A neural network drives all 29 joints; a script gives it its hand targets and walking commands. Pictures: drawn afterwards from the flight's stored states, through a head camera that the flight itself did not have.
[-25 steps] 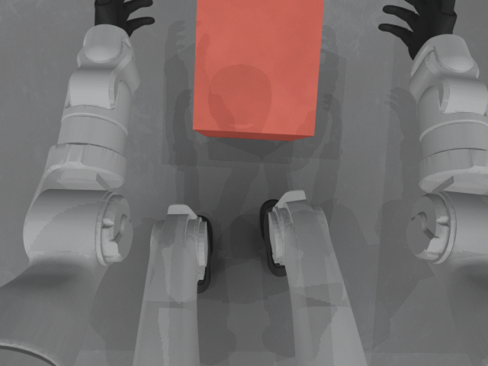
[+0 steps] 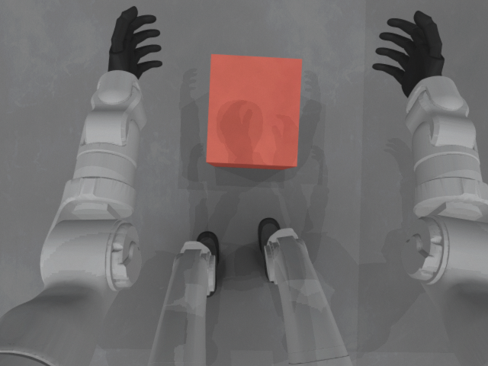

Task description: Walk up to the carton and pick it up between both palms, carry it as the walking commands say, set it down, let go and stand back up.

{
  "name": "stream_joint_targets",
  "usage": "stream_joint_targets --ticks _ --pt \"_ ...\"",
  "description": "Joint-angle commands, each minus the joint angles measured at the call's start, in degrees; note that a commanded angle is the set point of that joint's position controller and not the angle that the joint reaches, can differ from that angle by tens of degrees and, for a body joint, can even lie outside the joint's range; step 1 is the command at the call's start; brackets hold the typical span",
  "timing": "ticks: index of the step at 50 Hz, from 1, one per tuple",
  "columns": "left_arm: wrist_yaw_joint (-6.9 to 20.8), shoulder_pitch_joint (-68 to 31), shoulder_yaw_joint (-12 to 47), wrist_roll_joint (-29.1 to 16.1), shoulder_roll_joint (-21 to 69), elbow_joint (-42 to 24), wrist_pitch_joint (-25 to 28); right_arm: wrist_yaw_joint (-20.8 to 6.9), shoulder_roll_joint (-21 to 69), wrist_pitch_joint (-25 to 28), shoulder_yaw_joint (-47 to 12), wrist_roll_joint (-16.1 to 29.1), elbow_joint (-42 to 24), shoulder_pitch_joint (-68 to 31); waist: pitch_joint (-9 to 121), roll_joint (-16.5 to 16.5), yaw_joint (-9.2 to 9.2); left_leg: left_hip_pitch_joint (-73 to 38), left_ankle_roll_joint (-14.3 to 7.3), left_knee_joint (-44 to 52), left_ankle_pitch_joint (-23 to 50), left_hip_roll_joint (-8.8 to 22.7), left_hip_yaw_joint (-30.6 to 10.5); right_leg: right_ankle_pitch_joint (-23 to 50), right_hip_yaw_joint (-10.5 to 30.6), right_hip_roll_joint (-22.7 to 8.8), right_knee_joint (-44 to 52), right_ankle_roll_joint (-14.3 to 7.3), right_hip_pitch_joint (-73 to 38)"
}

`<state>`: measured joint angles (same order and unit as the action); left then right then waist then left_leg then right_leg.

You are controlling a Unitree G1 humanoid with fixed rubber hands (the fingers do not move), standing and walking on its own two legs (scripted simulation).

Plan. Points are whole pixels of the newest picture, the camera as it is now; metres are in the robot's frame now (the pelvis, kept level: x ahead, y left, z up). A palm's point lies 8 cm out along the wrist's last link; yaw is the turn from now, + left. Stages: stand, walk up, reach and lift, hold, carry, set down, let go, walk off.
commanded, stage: set down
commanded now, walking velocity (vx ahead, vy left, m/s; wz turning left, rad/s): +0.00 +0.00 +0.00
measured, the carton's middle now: (252, 120) +0.52 -0.07 -0.51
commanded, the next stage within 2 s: let go in 0.14 s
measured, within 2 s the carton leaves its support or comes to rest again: neither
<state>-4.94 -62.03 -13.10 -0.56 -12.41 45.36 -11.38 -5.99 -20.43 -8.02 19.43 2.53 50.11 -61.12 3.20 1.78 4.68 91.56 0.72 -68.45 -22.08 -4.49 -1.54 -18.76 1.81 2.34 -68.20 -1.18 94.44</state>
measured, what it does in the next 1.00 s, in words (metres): rises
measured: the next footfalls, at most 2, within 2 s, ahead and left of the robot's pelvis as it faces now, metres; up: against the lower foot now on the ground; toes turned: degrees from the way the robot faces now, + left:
none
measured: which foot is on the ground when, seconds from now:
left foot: down 0.00-1.00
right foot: down 0.00-1.00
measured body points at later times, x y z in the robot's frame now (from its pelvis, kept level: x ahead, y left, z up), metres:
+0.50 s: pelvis +0.04 -0.01 +0.08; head +0.32 -0.03 +0.43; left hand +0.47 +0.15 -0.05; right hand +0.43 -0.28 -0.05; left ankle +0.06 +0.12 -0.60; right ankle +0.08 -0.10 -0.60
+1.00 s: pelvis +0.09 +0.01 +0.14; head +0.16 +0.01 +0.58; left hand +0.30 +0.23 +0.05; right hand +0.26 -0.23 +0.06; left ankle +0.06 +0.12 -0.60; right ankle +0.08 -0.10 -0.60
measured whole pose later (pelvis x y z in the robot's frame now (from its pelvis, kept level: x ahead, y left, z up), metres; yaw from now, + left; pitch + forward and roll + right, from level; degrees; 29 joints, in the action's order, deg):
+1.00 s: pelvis +0.09 +0.01 +0.14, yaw -2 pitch +7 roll -1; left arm 1.5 8.3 -3.5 0.5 -10.7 26.8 -1.1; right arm -4.6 -12.2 -0.6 3.8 0.4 26.5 10.0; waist -1.6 0.2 1.1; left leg 19.0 -1.4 -28.6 -16.5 -2.5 -3.6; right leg -13.2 2.1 2.5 -26.9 -0.7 20.8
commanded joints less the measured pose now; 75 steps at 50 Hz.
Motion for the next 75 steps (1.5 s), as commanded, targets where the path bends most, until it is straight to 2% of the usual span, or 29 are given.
stream_joint_targets --ticks 1,8,12,17,21,23,25,29,35,39,46,52,56,61,67,73,74,75 --pt "0.3 -11.5 -0.9 0.6 -4.3 -6.6 1.6 -0.3 -8.0 1.6 1.2 -0.7 -6.4 -10.8 56.3 -0.7 2.09 -24.3 2.2 9.8 11.8 -1.1 2.7 25.6 -1.0 -0.3 8.2 2.7 -45.2" --pt "0.8 -9.7 -2.8 3.6 -2.2 -2.7 3.4 -0.6 -5.6 3.5 2.6 -4.0 -2.7 -10.0 48.0 -1.4 1.47 -27.4 2.4 15.7 11.0 -0.6 1.5 22.7 -1.3 -0.7 14.5 2.6 -44.6" --pt "0.5 -5.7 -4.0 5.7 -1.5 -3.1 3.7 -0.5 -5.2 3.6 2.7 -5.7 -2.9 -6.8 50.3 -1.8 0.98 -29.6 2.5 17.2 14.1 -0.7 1.5 27.0 -1.0 -0.7 15.8 2.2 -50.2" --pt "-0.4 3.7 -2.9 7.0 -0.4 -8.1 4.4 -0.9 -5.1 3.6 1.6 -7.0 -8.4 1.4 58.1 -2.7 0.54 -33.6 2.4 18.9 21.9 -0.9 2.1 38.3 0.1 -1.0 16.4 1.7 -61.9" --pt "-0.2 15.4 0.2 6.3 0.1 -16.0 4.8 -1.0 -4.2 3.5 -1.0 -7.2 -16.3 15.2 61.7 -4.2 0.67 -37.9 2.4 21.1 26.6 -1.0 1.9 47.0 1.7 -1.6 18.1 1.3 -73.4" --pt "0.2 20.0 1.3 5.5 0.2 -20.3 5.1 -1.0 -4.2 3.6 -2.6 -6.4 -20.2 20.3 59.8 -3.9 0.59 -39.7 2.4 22.8 27.0 -1.1 1.5 48.4 2.4 -1.7 19.6 1.1 -76.5" --pt "0.6 24.1 2.0 4.7 0.2 -22.6 5.6 -1.2 -4.1 4.0 -3.9 -5.5 -22.7 23.9 55.7 -3.5 0.24 -41.2 2.4 24.6 26.3 -0.8 1.2 47.6 2.7 -1.9 21.6 1.2 -77.9" --pt "2.0 34.6 3.6 3.7 1.3 -21.3 7.0 -1.5 -1.5 5.2 -6.2 -3.9 -22.5 34.0 45.9 -3.3 -1.05 -43.4 1.9 28.1 23.5 0.1 0.8 43.6 3.1 -2.4 25.3 1.3 -79.3" --pt "3.9 45.5 4.6 3.4 -0.7 -17.6 9.0 -0.5 1.1 7.3 -9.1 -2.7 -19.9 47.4 27.9 -3.0 -2.37 -50.4 1.1 33.2 15.8 1.9 0.0 29.0 2.3 -2.6 31.5 2.1 -77.3" --pt "4.8 53.4 5.7 2.7 -1.1 -18.1 10.4 0.4 1.5 8.7 -10.8 -2.5 -22.3 55.4 22.3 -2.7 -3.18 -58.7 0.9 36.1 16.1 2.4 -0.4 25.5 1.4 -2.0 34.5 2.2 -79.1" --pt "6.1 66.1 8.2 1.2 -1.9 -23.5 11.7 1.7 1.7 9.1 -13.2 -2.2 -28.8 67.2 12.7 -1.5 -3.63 -72.9 1.0 42.7 18.8 3.2 -1.3 22.3 -0.3 -0.8 40.5 2.0 -85.5" --pt "7.0 71.5 9.6 0.5 -3.7 -25.8 10.3 1.5 1.9 6.9 -14.9 -2.1 -30.0 71.6 1.5 0.6 -3.83 -77.3 0.6 47.8 17.7 4.2 -2.0 18.1 -1.2 0.0 44.8 1.6 -90.9" --pt "7.8 72.7 10.6 -0.2 -3.6 -26.4 8.4 1.3 1.6 4.7 -15.7 -2.4 -30.3 71.9 -3.3 1.4 -4.34 -77.1 0.7 49.7 14.2 4.9 -2.0 14.2 -1.7 0.5 45.2 1.6 -93.6" --pt "8.4 72.2 10.8 -0.2 -3.1 -26.4 6.0 1.3 1.3 2.1 -15.4 -3.0 -30.7 71.6 -7.3 0.0 -3.94 -77.1 0.5 49.9 12.1 5.2 -2.0 11.5 -1.9 0.5 44.5 1.9 -95.3" --pt "8.5 73.1 9.6 0.4 -3.9 -27.3 4.3 1.7 1.5 0.1 -15.6 -2.9 -32.1 72.3 -8.0 -1.8 -3.89 -80.9 -0.1 47.7 17.2 3.8 -1.6 12.9 -0.9 0.2 44.8 2.1 -94.7" --pt "7.3 73.9 9.5 0.7 -5.0 -25.5 5.5 3.2 1.7 -1.9 -15.5 -2.8 -31.8 71.7 -2.8 -1.0 -4.91 -83.8 -0.3 44.8 24.5 3.6 -1.2 17.7 0.0 -0.4 42.7 2.4 -94.3" --pt "4.8 72.2 7.5 2.2 -12.0 -17.2 7.0 5.9 -4.7 1.3 -14.1 -4.4 -24.7 69.4 -3.7 0.4 -5.72 -78.5 0.9 43.6 18.4 5.7 -2.7 14.3 0.7 -3.6 42.7 2.8 -85.8" --pt "3.9 73.2 7.8 2.8 -12.1 -16.6 7.8 6.7 -4.6 3.0 -14.0 -4.7 -24.3 70.5 -3.5 0.4 -5.11 -79.6 0.6 43.8 16.2 6.3 -3.7 12.5 1.6 -4.1 42.9 2.3 -84.7"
